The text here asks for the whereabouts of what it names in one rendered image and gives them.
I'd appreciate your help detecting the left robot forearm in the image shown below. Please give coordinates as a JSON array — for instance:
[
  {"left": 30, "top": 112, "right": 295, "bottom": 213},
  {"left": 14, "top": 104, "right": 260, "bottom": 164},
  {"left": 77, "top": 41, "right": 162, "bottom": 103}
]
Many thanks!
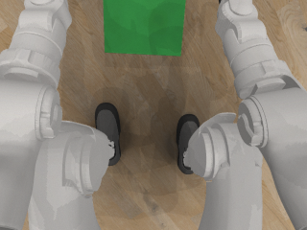
[{"left": 0, "top": 0, "right": 72, "bottom": 89}]

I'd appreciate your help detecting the left robot upper arm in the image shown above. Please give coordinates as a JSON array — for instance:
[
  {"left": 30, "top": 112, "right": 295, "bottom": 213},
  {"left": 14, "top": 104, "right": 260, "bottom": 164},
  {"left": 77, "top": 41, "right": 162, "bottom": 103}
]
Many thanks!
[{"left": 0, "top": 78, "right": 62, "bottom": 230}]

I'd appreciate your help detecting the robot right shin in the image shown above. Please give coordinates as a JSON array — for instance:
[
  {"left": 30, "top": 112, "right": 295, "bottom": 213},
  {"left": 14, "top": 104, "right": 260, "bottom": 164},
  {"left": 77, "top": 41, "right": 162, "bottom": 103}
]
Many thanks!
[{"left": 183, "top": 112, "right": 263, "bottom": 175}]

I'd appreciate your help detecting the right robot forearm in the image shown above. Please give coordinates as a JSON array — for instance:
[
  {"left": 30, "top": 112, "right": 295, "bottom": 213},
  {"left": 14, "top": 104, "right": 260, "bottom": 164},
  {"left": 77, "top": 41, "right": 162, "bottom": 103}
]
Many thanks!
[{"left": 215, "top": 0, "right": 307, "bottom": 100}]

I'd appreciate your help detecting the right robot upper arm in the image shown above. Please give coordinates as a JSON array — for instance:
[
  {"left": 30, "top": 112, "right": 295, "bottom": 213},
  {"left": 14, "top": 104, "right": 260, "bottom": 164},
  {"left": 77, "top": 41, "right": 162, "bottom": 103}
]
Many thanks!
[{"left": 237, "top": 87, "right": 307, "bottom": 230}]

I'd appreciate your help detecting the robot right thigh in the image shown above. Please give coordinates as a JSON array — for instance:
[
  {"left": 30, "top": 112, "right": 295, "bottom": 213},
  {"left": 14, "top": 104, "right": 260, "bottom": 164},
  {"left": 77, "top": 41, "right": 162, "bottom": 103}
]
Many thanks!
[{"left": 194, "top": 123, "right": 263, "bottom": 230}]

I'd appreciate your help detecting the carton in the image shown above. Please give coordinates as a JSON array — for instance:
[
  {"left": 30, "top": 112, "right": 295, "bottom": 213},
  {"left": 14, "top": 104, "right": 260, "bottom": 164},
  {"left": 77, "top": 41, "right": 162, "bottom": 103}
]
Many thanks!
[{"left": 103, "top": 0, "right": 186, "bottom": 57}]

